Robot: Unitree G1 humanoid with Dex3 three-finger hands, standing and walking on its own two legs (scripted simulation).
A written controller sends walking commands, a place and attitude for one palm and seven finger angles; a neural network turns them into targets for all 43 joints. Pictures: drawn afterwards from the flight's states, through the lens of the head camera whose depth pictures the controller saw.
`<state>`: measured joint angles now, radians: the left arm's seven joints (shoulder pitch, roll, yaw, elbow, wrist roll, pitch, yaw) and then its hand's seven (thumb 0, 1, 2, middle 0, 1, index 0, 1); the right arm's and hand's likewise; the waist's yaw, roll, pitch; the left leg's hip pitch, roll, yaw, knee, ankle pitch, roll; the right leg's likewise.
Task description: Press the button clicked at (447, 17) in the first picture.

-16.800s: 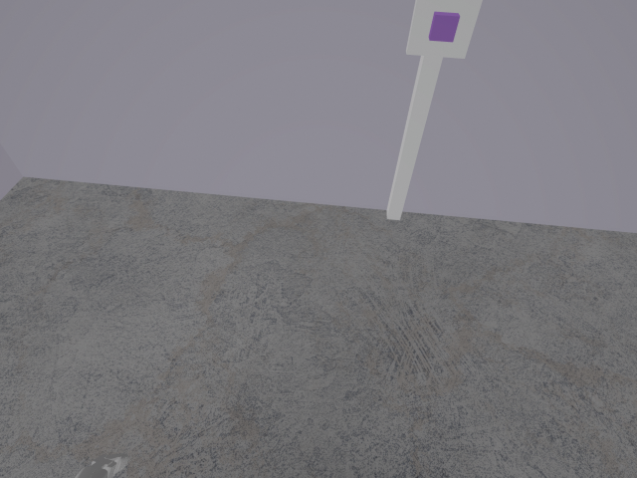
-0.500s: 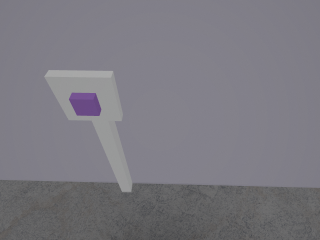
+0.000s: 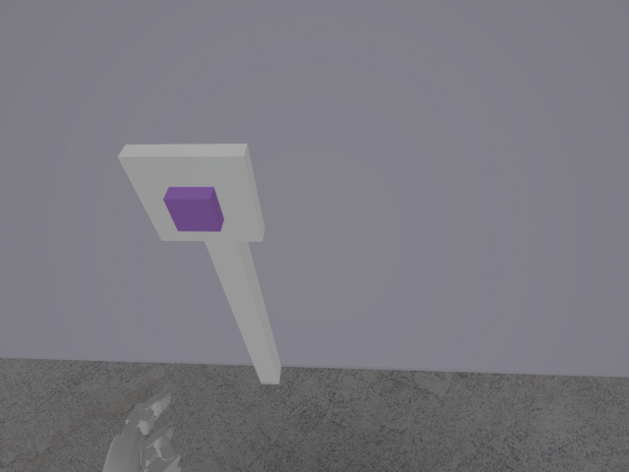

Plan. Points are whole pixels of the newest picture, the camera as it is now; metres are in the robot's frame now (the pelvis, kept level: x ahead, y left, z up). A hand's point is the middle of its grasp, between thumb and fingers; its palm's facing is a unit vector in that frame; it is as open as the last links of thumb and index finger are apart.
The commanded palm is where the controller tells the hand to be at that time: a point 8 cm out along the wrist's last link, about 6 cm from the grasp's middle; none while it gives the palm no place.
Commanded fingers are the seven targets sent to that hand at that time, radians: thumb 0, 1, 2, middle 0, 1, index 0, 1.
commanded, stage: raise the hand and make a fist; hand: left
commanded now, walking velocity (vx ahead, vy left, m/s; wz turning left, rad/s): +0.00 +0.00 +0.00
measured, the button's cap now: (195, 208) +0.47 +0.21 +0.07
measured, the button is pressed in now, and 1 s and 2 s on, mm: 0 0 0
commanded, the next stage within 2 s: aim a knuckle at the button in 1.84 s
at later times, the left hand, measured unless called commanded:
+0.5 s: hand (184, 461) +0.14 +0.15 +0.01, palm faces -0.03 -1.00 -0.06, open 3.8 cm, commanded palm +0.11 +0.22 -0.01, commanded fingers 0.00 0.90 0.90 -1.13 -1.32 -1.13 -1.32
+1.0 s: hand (165, 425) +0.18 +0.19 +0.02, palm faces -0.04 -1.00 -0.07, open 3.1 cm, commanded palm +0.15 +0.25 +0.03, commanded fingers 0.00 0.90 0.90 -1.30 -1.50 -1.30 -1.50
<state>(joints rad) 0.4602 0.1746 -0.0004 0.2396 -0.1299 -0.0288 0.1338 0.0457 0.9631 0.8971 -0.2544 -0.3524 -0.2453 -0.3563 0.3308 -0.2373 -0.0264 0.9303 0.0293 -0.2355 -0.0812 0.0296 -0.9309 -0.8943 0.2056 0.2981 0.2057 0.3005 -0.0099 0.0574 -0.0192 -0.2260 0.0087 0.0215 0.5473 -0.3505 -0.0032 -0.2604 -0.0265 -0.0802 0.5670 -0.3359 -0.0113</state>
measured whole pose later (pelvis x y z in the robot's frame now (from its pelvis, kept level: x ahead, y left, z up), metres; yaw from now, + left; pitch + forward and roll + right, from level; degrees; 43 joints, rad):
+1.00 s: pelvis -0.04 +0.01 -0.04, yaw +0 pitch +10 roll -1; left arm 0.44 0.24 0.12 -0.14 -0.24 -0.28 -0.22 0.02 0.90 0.90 -1.30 -1.49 -1.29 -1.49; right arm 0.25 -0.24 -0.01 0.53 0.04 -0.22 -0.06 0.02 -0.90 -0.89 0.20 0.30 0.20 0.30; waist -0.01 0.03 -0.10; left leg -0.64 0.02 0.00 0.96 -0.49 0.01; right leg -0.64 -0.03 -0.09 0.91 -0.44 -0.01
